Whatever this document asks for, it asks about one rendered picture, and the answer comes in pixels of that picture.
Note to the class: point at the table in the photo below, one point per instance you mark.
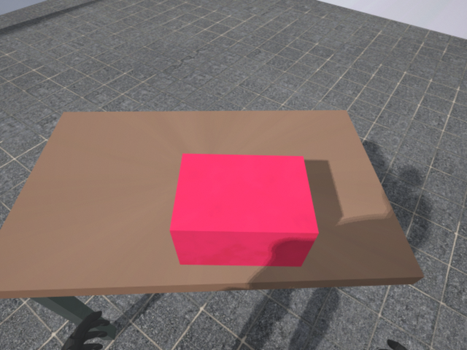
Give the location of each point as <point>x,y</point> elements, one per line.
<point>94,215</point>

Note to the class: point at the robot left hand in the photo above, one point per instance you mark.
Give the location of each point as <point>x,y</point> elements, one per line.
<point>80,335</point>

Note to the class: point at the carton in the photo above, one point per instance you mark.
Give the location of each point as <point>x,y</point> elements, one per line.
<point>254,210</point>

